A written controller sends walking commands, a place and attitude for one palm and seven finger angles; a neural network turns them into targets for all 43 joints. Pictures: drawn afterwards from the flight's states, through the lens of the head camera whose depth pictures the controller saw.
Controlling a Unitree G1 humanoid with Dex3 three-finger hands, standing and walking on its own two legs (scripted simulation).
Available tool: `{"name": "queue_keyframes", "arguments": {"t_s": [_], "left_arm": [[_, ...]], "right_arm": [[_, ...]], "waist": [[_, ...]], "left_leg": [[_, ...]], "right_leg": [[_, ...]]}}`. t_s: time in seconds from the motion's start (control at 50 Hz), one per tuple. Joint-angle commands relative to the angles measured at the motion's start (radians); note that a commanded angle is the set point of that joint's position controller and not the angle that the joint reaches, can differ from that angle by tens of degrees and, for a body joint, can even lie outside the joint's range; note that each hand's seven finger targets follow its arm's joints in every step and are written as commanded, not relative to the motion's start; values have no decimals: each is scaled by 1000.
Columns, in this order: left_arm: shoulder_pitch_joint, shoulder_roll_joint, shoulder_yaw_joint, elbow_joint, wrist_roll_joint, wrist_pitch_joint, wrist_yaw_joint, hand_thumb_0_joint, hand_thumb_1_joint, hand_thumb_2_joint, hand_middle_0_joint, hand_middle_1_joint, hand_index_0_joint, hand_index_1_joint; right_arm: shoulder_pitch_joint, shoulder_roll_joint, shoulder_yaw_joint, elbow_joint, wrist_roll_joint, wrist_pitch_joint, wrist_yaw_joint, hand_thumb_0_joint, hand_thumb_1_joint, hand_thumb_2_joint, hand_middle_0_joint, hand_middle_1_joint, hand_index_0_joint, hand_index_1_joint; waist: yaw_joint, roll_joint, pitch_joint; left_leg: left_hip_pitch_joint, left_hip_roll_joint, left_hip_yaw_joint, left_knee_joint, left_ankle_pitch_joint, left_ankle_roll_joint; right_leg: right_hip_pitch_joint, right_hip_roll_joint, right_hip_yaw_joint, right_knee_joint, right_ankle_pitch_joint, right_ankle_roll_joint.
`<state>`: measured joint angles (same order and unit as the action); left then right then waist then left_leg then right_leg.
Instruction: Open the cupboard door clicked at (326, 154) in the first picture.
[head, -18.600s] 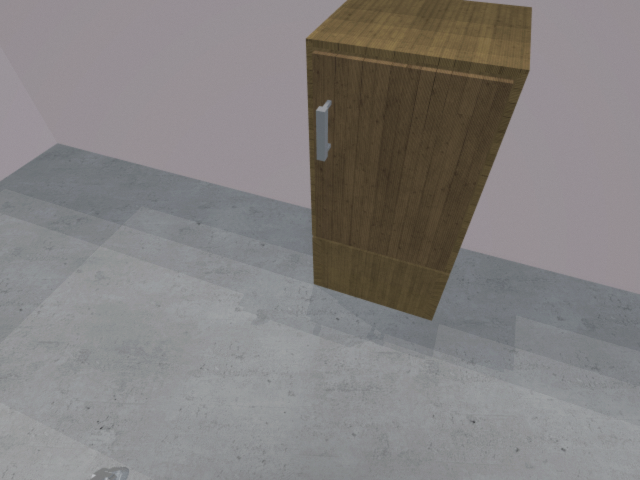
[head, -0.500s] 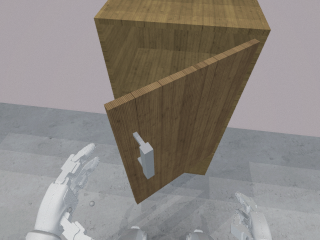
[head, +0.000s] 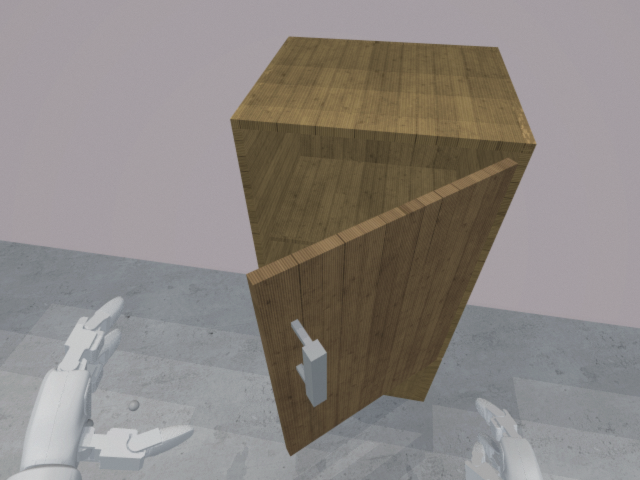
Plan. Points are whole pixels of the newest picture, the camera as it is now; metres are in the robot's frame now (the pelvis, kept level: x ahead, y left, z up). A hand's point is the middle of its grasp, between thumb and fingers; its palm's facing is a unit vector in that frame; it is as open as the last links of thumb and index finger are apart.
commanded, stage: draw the hand back to the body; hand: left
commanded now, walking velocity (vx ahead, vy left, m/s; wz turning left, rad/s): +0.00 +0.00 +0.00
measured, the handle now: (307, 363) +0.28 +0.05 -0.01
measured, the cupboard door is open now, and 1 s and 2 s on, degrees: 42 42 42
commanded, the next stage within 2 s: step back with the hand held close in 0.80 s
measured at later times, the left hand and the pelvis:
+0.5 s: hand (61, 322) +0.20 +0.25 +0.19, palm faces +0.45 -0.80 -0.40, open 8.3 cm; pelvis +0.01 -0.01 +0.03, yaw -1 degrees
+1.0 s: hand (68, 336) +0.19 +0.24 +0.19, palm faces +0.43 -0.80 -0.41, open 7.4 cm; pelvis -0.01 -0.02 +0.03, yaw -1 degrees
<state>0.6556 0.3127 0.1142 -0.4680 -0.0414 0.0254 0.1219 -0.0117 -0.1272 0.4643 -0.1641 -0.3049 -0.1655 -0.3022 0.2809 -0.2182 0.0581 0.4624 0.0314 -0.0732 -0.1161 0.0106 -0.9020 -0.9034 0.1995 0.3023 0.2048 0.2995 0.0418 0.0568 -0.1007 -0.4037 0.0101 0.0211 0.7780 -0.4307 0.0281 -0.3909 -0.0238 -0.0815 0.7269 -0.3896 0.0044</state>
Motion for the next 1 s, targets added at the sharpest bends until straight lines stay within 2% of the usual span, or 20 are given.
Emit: {"name": "queue_keyframes", "arguments": {"t_s": [0.0, 0.08, 0.12, 0.24, 0.28, 0.34, 0.38, 0.4, 0.44, 0.48, 0.56, 0.66, 0.68, 0.8, 0.88, 0.9, 0.92, 0.94, 0.96, 0.98], "left_arm": [[-86, 140, 135, -213, 5, -68, 34, 0, 200, 600, -175, -300, -175, -300], [-120, 151, 179, -169, -1, -74, 31, 0, 340, 660, -180, -300, -180, -300], [-145, 155, 192, -188, -3, -81, 26, 0, 410, 690, -182, -300, -182, -300], [-194, 189, 261, -209, -11, -100, 20, 0, 620, 780, -190, -300, -190, -300], [-210, 205, 290, -195, -13, -103, 20, 0, 690, 810, -192, -300, -192, -300], [-235, 215, 322, -184, -21, -112, 17, 0, 795, 855, -196, -300, -196, -300], [-264, 231, 346, -191, -23, -120, 16, 0, 865, 885, -199, -300, -199, -300], [-276, 234, 354, -187, -26, -124, 16, 0, 900, 900, -200, -300, -200, -300], [-230, 180, 313, -133, -28, -122, 6, 0, 900, 900, -200, -300, -200, -300], [-217, 172, 302, -120, -29, -124, -1, 0, 900, 900, -200, -300, -200, -300], [-247, 207, 326, -148, -28, -132, 1, 0, 900, 900, -200, -300, -200, -300], [-271, 222, 335, -175, -25, -148, 7, 0, 900, 900, -200, -300, -200, -300], [-273, 235, 346, -175, -24, -148, 8, 0, 900, 900, -200, -300, -200, -300], [-265, 207, 324, -134, -25, -155, 4, 0, 900, 900, -200, -300, -200, -300], [-264, 214, 332, -125, -25, -163, 2, 0, 900, 900, -200, -300, -200, -300], [-354, 243, 347, -153, -24, -169, 7, 0, 900, 900, -200, -300, -200, -300], [-407, 335, 455, -168, -16, -206, 13, 0, 900, 900, -200, -300, -200, -300], [-298, 272, 414, -75, -16, -207, 3, 0, 900, 900, -200, -300, -200, -300], [-255, 240, 381, -74, -14, -209, -3, 0, 900, 900, -200, -300, -200, -300], [-256, 239, 374, -114, -11, -222, -5, 0, 900, 900, -200, -300, -200, -300]], "right_arm": [[-121, -108, -39, -127, -10, -79, -5, 0, -900, -900, 200, 300, 200, 300], [-153, -111, -41, -92, -15, -89, 2, 0, -900, -900, 200, 300, 200, 300], [-160, -111, -41, -84, -16, -90, 7, 0, -900, -900, 200, 300, 200, 300], [-182, -110, -47, -52, -23, -98, 20, 0, -900, -900, 200, 300, 200, 300], [-190, -114, -49, -39, -24, -98, 24, 0, -900, -900, 200, 300, 200, 300], [-195, -112, -53, -31, -26, -92, 27, 0, -900, -900, 200, 300, 200, 300], [-203, -115, -58, -23, -26, -92, 28, 0, -900, -900, 200, 300, 200, 300], [-202, -115, -58, -22, -26, -90, 30, 0, -900, -900, 200, 300, 200, 300], [-203, -113, -62, -17, -25, -85, 37, 0, -900, -900, 200, 300, 200, 300], [-209, -120, -70, -16, -25, -79, 39, 0, -900, -900, 200, 300, 200, 300], [-217, -118, -73, -18, -28, -72, 37, 0, -900, -900, 200, 300, 200, 300], [-225, -109, -70, -7, -28, -87, 30, 0, -900, -900, 200, 300, 200, 300], [-227, -113, -72, -3, -30, -92, 28, 0, -900, -900, 200, 300, 200, 300], [-224, -112, -75, 10, -29, -100, 29, 0, -900, -900, 200, 300, 200, 300], [-228, -113, -80, 14, -31, -103, 30, 0, -900, -900, 200, 300, 200, 300], [-231, -115, -78, 19, -29, -103, 29, 0, -900, -900, 200, 300, 200, 300], [-212, -133, -79, -14, -23, -78, 30, 0, -900, -900, 200, 300, 200, 300], [-213, -122, -85, 4, -27, -59, 31, 0, -900, -900, 200, 300, 200, 300], [-213, -127, -89, -3, -29, -45, 37, 0, -900, -900, 200, 300, 200, 300], [-220, -132, -93, -7, -33, -37, 36, 0, -900, -900, 200, 300, 200, 300]], "waist": [[0, 8, -19], [9, -53, 27], [10, -11, 27], [21, 20, 20], [25, 16, 44], [26, -4, 41], [28, 28, 42], [27, 23, 45], [23, -3, 69], [25, -25, 64], [28, -26, 41], [28, 30, 51], [30, 23, 54], [23, -17, 84], [29, -9, 83], [20, 9, 67], [-23, -53, 149], [-25, -103, 127], [-28, -91, 112], [-28, -32, 91]], "left_leg": [[110, 16, -56, -221, 343, -10], [143, 15, -50, -280, 344, -10], [178, 15, -43, -302, 375, -10], [246, 17, -32, -351, 451, -14], [247, 19, -34, -365, 462, -17], [268, 17, -26, -378, 462, -14], [280, 15, -22, -385, 467, -15], [279, 15, -22, -391, 461, -16], [285, 16, -16, -396, 452, -13], [292, 16, -11, -399, 464, -8], [300, 8, -6, -404, 415, -4], [316, 3, -1, -405, 393, -6], [317, 2, -4, -408, 394, -7], [319, 5, -4, -419, 375, -6], [322, 3, -1, -424, 365, -6], [326, 1, -1, -424, 351, -6], [244, 19, -20, -388, 292, 7], [260, 15, -21, -362, 293, 9], [263, 14, -16, -355, 300, 6], [259, 15, -15, -364, 330, 3]], "right_leg": [[117, 12, 20, -172, 242, -26], [180, 16, 16, -232, 266, -27], [205, 15, 20, -249, 289, -25], [277, 17, 27, -298, 356, -26], [290, 22, 28, -316, 370, -29], [306, 23, 32, -331, 386, -26], [317, 23, 36, -345, 396, -30], [321, 23, 34, -345, 392, -27], [308, 24, 35, -356, 388, -24], [319, 25, 36, -366, 404, -23], [329, 24, 47, -381, 380, -20], [323, 21, 55, -402, 363, -22], [326, 23, 54, -408, 368, -24], [312, 26, 55, -424, 340, -19], [315, 27, 58, -435, 330, -20], [316, 24, 65, -437, 316, -19], [216, -22, 140, -486, 351, -14], [209, -43, 143, -493, 365, -15], [203, -51, 141, -491, 373, -14], [222, -52, 121, -468, 415, -17]]}}
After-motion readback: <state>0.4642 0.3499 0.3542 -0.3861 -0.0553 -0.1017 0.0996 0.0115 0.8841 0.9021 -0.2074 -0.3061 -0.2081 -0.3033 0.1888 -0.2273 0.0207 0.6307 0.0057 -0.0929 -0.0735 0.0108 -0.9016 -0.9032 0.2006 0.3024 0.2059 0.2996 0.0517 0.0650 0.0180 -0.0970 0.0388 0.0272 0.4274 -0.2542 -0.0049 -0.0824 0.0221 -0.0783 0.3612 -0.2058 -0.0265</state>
